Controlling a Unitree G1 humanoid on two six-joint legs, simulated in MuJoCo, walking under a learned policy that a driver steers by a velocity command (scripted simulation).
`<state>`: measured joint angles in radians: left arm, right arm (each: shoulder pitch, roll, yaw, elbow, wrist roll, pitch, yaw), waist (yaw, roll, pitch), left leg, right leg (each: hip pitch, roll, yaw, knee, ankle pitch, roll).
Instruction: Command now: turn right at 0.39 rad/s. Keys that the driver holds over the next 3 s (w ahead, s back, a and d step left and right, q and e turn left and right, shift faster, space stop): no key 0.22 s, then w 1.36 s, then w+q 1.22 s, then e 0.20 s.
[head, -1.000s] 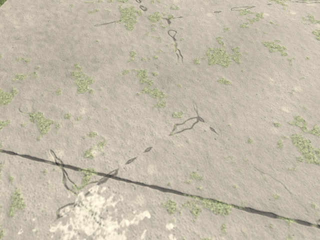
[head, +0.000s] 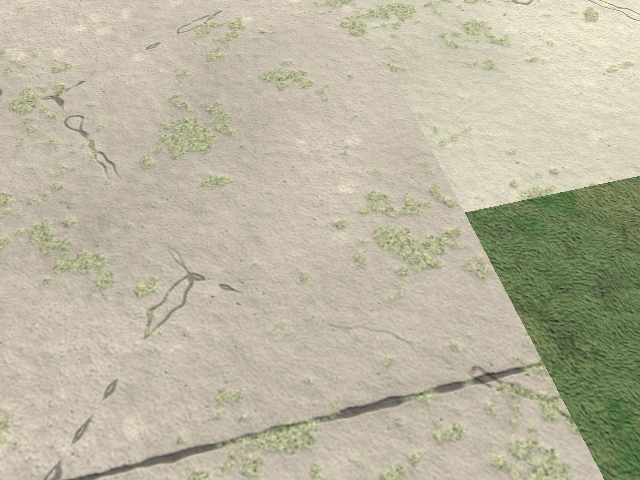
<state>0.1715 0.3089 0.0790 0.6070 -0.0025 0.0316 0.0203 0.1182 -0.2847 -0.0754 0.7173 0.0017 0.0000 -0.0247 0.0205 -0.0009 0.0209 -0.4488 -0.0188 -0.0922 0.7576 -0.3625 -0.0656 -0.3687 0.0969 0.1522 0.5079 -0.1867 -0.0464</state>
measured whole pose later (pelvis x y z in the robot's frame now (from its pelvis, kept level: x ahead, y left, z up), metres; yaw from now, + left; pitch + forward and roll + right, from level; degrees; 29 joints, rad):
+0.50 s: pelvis +0.03 +0.00 +0.00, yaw -4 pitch +2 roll +0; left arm 0.31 0.25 0.05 0.69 0.00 -0.04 0.00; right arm 0.25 -0.28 -0.06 0.73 0.03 -0.03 0.00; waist 0.01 0.03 -0.03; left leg -0.39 0.02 -0.01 0.85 -0.45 0.02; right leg -0.17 0.02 0.01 0.47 -0.33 -0.04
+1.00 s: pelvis +0.25 +0.05 +0.00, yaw -4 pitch +1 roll +1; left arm 0.27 0.31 0.05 0.72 -0.02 -0.07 0.00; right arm 0.26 -0.27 -0.04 0.75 -0.01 -0.08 0.03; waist -0.01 -0.04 0.03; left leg -0.27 -0.05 0.05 0.42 -0.17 0.08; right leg -0.52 -0.08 0.03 1.15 -0.29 -0.02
